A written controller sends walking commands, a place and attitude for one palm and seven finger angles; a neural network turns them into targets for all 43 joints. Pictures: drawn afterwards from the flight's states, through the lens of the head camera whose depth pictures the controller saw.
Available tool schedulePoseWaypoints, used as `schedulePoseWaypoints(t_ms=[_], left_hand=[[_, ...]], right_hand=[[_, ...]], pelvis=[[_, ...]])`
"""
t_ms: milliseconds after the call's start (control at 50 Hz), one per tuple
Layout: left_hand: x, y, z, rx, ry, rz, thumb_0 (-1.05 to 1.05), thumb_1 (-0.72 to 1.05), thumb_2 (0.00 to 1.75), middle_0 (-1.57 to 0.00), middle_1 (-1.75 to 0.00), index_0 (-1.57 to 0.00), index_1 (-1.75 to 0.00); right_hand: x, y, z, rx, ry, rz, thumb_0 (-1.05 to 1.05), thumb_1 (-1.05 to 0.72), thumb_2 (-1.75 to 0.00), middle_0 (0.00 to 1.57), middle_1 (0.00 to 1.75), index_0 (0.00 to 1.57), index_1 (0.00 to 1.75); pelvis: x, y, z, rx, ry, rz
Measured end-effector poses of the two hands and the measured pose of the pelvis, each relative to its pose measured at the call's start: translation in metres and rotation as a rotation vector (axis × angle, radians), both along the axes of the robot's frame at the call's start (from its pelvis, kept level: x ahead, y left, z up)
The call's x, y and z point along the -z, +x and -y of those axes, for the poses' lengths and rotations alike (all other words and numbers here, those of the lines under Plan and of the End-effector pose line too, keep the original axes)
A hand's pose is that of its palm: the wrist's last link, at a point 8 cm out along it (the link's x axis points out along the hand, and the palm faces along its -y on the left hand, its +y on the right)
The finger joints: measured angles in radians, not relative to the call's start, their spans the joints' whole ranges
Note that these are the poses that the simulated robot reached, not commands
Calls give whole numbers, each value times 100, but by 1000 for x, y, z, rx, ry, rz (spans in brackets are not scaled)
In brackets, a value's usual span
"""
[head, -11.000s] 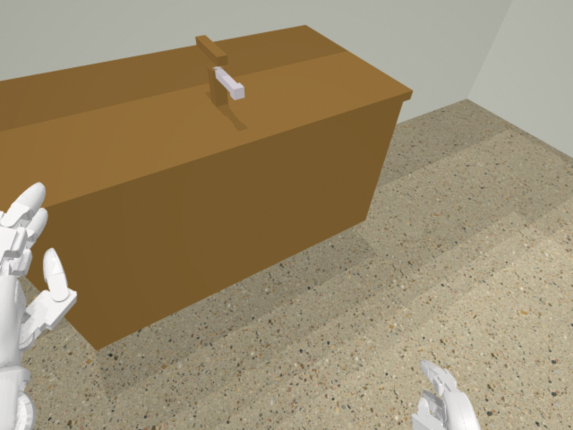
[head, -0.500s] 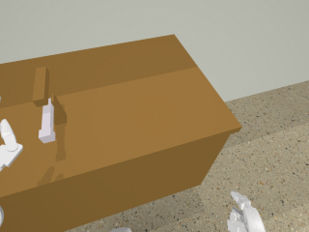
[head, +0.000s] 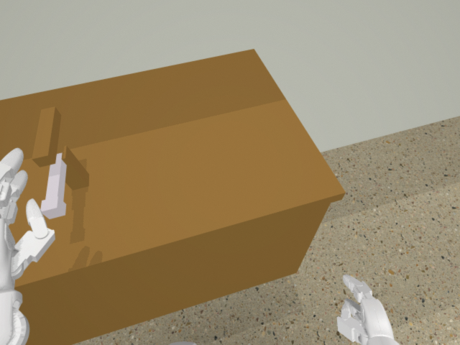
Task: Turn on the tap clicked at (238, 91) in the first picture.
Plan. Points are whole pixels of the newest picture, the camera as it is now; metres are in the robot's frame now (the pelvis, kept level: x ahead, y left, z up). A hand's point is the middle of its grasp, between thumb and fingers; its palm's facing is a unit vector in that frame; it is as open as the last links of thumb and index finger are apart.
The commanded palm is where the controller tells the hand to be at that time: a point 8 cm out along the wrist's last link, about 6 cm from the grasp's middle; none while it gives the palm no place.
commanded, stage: come to a stop and stand still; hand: left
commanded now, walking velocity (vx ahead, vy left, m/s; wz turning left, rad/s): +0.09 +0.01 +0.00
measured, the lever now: (53, 207) +0.32 +0.35 +0.04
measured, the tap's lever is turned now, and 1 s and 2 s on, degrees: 0 0 0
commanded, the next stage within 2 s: look again from close up in 1.34 s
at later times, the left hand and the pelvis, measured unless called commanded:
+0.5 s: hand out of the picture +0.16 +0.30 +0.15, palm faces +0.45 -0.84 -0.31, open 7.4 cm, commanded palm +0.10 +0.33 +0.17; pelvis -0.05 +0.05 +0.00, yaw +1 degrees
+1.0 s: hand out of the picture +0.19 +0.31 +0.16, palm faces +0.43 -0.83 -0.34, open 7.4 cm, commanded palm +0.13 +0.34 +0.17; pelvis -0.02 +0.06 +0.00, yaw +2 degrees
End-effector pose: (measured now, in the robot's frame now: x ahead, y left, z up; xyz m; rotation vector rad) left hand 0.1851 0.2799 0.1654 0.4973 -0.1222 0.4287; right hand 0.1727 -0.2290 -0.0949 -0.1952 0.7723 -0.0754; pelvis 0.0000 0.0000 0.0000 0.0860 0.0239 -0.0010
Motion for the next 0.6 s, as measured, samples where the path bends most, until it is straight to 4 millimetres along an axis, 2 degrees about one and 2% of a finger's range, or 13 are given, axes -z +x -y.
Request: schedulePoseWaypoints(t_ms=[60, 140, 200, 240, 360, 460, 600], left_hand=[[0, -6, 9, 51, -27, 29, 1, 89, 90, -21, -30, -21, -30], [-17, -19, 13, 145, 21, 135, 1, 89, 90, -21, -30, -21, -30], [-27, -32, 2, 152, 67, 168, 1, 89, 90, -21, -30, -21, -30], [-27, -42, -9, 129, 76, 159, 1, 89, 90, -21, -30, -21, -30], [-5, -64, -42, 40, -23, 106, 1, 89, 90, -21, -30, -21, -30], [5, -69, -53, 26, -95, 107, 1, 89, 90, -21, -30, -21, -30], [-13, -72, -61, 64, -4, 167, 1, 89, 90, -21, -30, -21, -30]], right_hand=[[-5, -6, 4, 14, -30, 5, 1, -90, -90, 20, 30, 20, 30], [-11, -14, 5, 42, -60, 48, 1, -90, -90, 20, 30, 20, 30], [-15, -22, 0, 52, -53, 64, 1, -90, -90, 20, 30, 20, 30], [-16, -28, -5, 54, -45, 78, 1, -90, -90, 20, 30, 20, 30], [-15, -55, -29, 41, -38, 64, 1, -90, -90, 20, 30, 20, 30], [-16, -78, -54, 9, -45, 22, 1, -90, -90, 20, 30, 20, 30], [-10, -85, -78, -15, 2, 30, 1, -90, -90, 21, 30, 20, 30]], pelvis=[[2, -8, -2, 1, -8, 6], [11, -17, -8, -7, -55, 20], [11, -23, -11, 0, -67, 27], [11, -28, -16, 2, -77, 33], [8, -41, -35, 6, -92, 51], [3, -50, -48, -8, -98, 58], [7, -57, -56, -26, -83, 71]])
